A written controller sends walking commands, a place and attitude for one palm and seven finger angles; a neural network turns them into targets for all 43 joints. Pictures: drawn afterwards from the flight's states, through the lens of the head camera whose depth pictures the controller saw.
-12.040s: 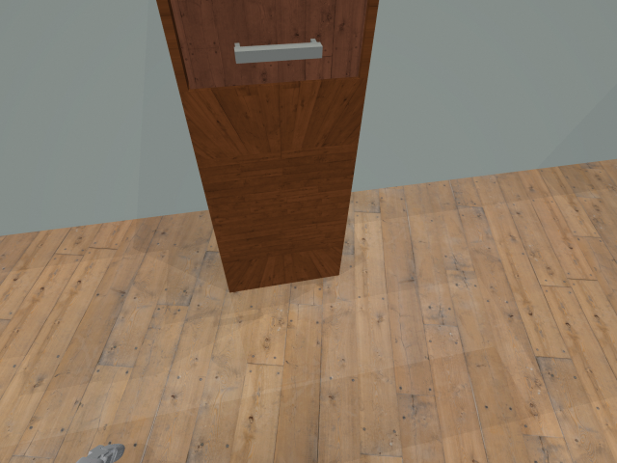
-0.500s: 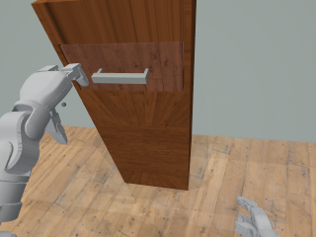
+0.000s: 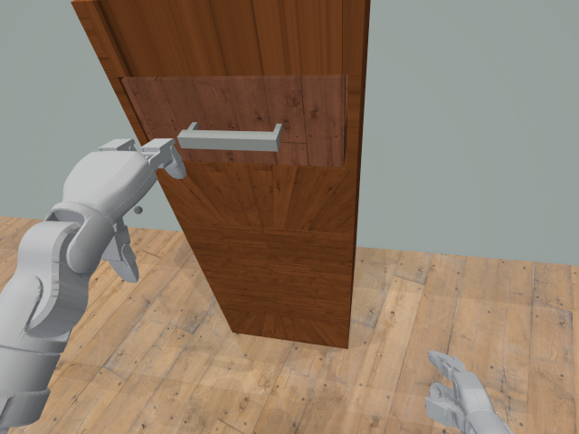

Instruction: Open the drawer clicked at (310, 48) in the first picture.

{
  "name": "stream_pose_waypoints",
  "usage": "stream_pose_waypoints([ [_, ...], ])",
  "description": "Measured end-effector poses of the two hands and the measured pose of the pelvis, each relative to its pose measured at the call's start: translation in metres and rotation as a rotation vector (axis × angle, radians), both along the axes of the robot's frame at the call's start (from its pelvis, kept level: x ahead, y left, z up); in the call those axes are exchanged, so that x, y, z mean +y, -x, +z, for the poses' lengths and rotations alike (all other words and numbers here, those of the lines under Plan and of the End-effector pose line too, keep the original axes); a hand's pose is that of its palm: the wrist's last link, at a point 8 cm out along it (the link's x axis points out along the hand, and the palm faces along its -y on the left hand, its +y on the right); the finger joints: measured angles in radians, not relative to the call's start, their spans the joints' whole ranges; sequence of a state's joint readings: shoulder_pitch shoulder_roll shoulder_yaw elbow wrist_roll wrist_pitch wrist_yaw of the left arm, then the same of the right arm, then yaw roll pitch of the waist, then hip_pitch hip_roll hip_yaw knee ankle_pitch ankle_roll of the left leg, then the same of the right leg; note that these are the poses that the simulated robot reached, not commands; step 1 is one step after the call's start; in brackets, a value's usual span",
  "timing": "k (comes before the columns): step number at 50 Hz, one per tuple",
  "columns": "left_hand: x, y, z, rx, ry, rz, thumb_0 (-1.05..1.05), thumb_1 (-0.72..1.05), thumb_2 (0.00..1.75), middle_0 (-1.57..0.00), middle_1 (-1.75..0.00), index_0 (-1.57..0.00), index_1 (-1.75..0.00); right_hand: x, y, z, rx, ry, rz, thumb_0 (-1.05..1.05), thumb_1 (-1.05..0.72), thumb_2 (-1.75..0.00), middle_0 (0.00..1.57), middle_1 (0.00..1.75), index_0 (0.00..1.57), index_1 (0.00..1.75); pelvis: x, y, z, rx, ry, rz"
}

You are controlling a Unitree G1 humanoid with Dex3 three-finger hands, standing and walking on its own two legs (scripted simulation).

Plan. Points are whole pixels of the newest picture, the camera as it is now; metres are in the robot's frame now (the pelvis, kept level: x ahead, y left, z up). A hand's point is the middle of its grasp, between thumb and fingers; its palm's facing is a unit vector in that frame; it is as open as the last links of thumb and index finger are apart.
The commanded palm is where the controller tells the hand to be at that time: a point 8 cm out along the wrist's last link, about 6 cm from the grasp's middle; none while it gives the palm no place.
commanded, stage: move the hooked fingers above the handle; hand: left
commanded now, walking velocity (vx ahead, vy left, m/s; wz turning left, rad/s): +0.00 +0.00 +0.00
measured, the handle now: (232, 133) +0.55 +0.18 +0.14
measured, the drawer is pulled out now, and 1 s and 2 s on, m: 0.00 0.00 0.00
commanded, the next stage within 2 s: none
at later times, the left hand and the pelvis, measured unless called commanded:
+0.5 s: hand (197, 175) +0.38 +0.18 +0.19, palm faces +0.04 -0.03 -1.00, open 13.8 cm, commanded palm +0.36 +0.21 +0.27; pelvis +0.02 +0.00 +0.00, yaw +0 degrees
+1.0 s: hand (216, 138) +0.44 +0.16 +0.21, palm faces +0.14 -0.08 -0.99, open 13.8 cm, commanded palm +0.42 +0.20 +0.26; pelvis +0.03 -0.01 +0.00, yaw +0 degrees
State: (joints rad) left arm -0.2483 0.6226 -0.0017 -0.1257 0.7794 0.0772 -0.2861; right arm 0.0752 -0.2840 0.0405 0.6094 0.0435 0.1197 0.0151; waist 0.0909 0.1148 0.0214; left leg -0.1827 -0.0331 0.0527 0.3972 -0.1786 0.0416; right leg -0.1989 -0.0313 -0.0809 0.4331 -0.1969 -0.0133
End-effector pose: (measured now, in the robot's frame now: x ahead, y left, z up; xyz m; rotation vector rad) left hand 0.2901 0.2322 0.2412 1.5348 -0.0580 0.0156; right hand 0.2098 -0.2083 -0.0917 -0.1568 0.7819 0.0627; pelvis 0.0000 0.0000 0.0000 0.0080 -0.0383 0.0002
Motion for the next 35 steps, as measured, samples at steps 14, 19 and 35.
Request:
stream_pose_waypoints([
  [14, 0.017, -0.041, 0.03, -0.129, 0.015, 0.119, 0.0, -0.49, 0.3, -0.32, -1.2, -0.32, -1.2, -0.001, 0.011, -0.011, 0.085, 0.005, 0.012, 0.01, -0.9, -0.9, 0.2, 0.3, 0.2, 0.3, -0.003, 0.0, 0.001, 0.032, 0.001, 0.015],
  [19, -0.014, -0.059, 0.002, 0.018, -0.018, 0.034, 0.0, -0.49, 0.3, -0.32, -1.2, -0.32, -1.2, -0.007, 0.017, -0.015, 0.106, 0.004, -0.023, 0.01, -0.9, -0.9, 0.2, 0.3, 0.2, 0.3, -0.002, -0.006, 0.001, 0.041, 0.0, 0.01],
  [35, 0.002, -0.094, 0.029, -0.108, 0.009, 0.141, 0.0, -0.49, 0.3, -0.32, -1.2, -0.32, -1.2, -0.03, 0.024, -0.027, 0.199, 0.015, -0.071, 0.01, -0.9, -0.9, 0.2, 0.3, 0.2, 0.3, -0.009, -0.022, 0.002, 0.078, -0.005, -0.003],
])
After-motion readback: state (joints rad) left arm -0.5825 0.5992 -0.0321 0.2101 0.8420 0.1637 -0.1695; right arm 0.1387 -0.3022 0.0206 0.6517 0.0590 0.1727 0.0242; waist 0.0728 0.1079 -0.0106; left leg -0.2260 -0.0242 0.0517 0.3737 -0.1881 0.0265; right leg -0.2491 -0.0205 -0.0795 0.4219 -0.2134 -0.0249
